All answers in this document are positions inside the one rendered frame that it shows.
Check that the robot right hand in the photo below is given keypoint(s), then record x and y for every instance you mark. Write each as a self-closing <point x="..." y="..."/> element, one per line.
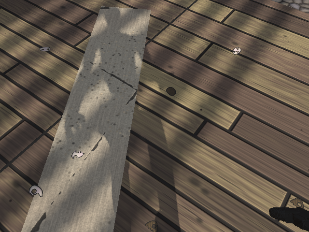
<point x="297" y="216"/>

